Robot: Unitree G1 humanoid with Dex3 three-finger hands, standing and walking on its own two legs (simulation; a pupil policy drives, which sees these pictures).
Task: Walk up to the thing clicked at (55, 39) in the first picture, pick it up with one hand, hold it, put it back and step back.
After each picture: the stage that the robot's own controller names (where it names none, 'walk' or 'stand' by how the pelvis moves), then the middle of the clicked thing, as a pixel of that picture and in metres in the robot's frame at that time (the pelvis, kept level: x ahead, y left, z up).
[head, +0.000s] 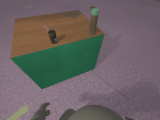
stand; (53, 37) +0.67 +0.40 +0.03
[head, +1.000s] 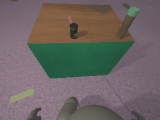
walk; (73, 31) +0.65 +0.23 +0.07
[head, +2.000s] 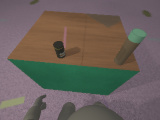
rise first; (59, 50) +0.45 +0.23 +0.07
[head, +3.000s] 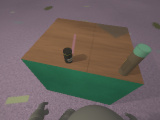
stand; (68, 55) +0.44 +0.20 +0.04
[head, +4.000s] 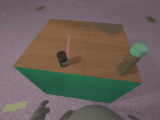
stand; (62, 59) +0.40 +0.22 +0.04
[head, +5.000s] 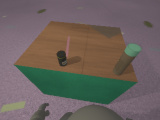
stand; (62, 58) +0.42 +0.23 +0.03
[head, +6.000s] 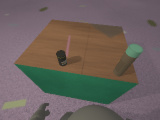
stand; (62, 58) +0.42 +0.23 +0.03
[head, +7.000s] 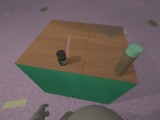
stand; (62, 58) +0.42 +0.24 +0.03
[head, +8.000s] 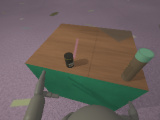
rise first; (69, 60) +0.42 +0.20 +0.04
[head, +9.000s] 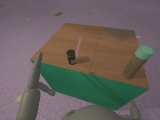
go down; (71, 57) +0.45 +0.20 +0.04
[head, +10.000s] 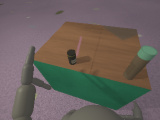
go down; (72, 57) +0.44 +0.20 +0.04
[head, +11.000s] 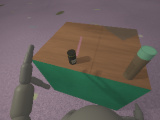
go down; (72, 57) +0.44 +0.20 +0.04
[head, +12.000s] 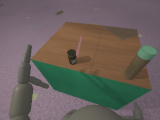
go down; (72, 57) +0.44 +0.20 +0.04
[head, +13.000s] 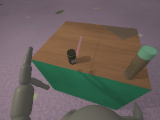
go down; (72, 57) +0.44 +0.20 +0.04
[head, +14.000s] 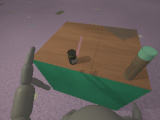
go down; (72, 57) +0.44 +0.20 +0.04
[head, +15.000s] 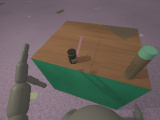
go down; (72, 56) +0.44 +0.20 +0.04
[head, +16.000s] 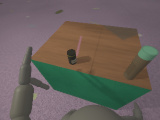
go down; (72, 57) +0.44 +0.20 +0.04
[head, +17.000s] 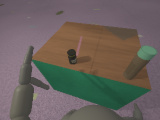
go down; (72, 57) +0.44 +0.20 +0.04
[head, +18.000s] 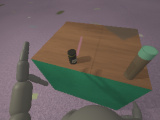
go down; (72, 57) +0.44 +0.20 +0.04
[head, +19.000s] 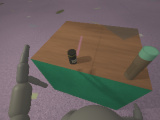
go down; (72, 57) +0.44 +0.20 +0.04
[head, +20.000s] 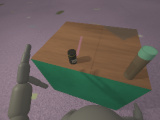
go down; (72, 57) +0.44 +0.20 +0.04
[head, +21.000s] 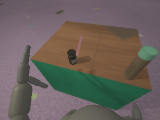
go down; (72, 57) +0.44 +0.20 +0.04
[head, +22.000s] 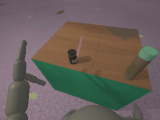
go down; (72, 57) +0.44 +0.20 +0.04
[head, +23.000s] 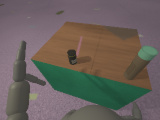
go down; (72, 57) +0.44 +0.20 +0.04
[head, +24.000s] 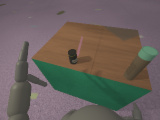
go down; (72, 57) +0.44 +0.20 +0.04
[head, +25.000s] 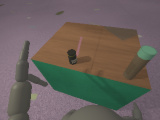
go down; (72, 57) +0.44 +0.20 +0.04
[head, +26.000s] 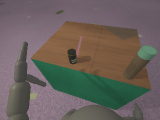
go down; (72, 56) +0.45 +0.20 +0.04
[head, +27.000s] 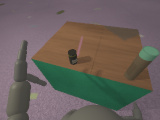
go down; (72, 57) +0.44 +0.20 +0.04
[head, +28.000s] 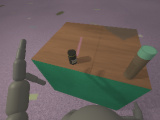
go down; (72, 57) +0.44 +0.20 +0.04
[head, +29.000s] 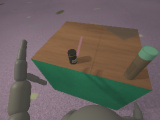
go down; (72, 57) +0.44 +0.20 +0.04
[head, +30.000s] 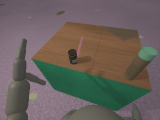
go down; (73, 57) +0.45 +0.20 +0.04
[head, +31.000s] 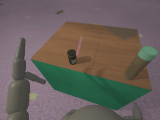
go down; (72, 57) +0.44 +0.20 +0.04
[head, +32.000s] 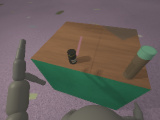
go down; (72, 56) +0.45 +0.20 +0.04
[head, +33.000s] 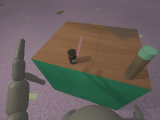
go down; (72, 57) +0.44 +0.20 +0.04
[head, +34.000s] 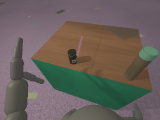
go down; (72, 56) +0.44 +0.20 +0.04
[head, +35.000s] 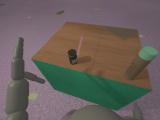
go down; (72, 57) +0.44 +0.20 +0.04
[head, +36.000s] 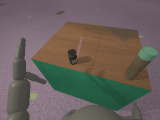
go down; (72, 57) +0.44 +0.20 +0.04
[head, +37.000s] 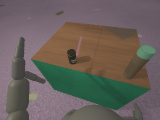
go down; (72, 57) +0.45 +0.20 +0.04
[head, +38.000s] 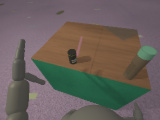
go down; (72, 56) +0.45 +0.20 +0.04
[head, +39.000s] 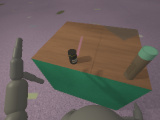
go down; (72, 56) +0.45 +0.20 +0.04
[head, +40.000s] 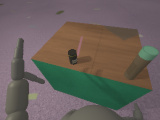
go down; (72, 57) +0.44 +0.20 +0.04
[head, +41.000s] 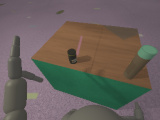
go down; (72, 56) +0.45 +0.20 +0.04
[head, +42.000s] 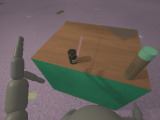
go down; (72, 56) +0.44 +0.20 +0.04
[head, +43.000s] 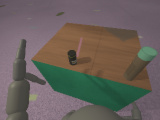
go down; (72, 58) +0.44 +0.20 +0.04
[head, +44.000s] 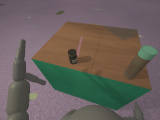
go down; (72, 56) +0.45 +0.20 +0.04
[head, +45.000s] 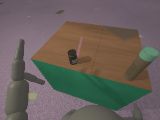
go down; (72, 57) +0.44 +0.20 +0.04
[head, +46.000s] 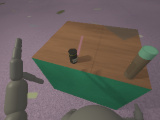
go down; (73, 56) +0.45 +0.20 +0.04
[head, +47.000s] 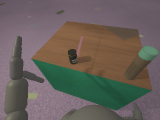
go down; (72, 56) +0.44 +0.20 +0.04
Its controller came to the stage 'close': no
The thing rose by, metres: 0.00
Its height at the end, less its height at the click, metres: +0.00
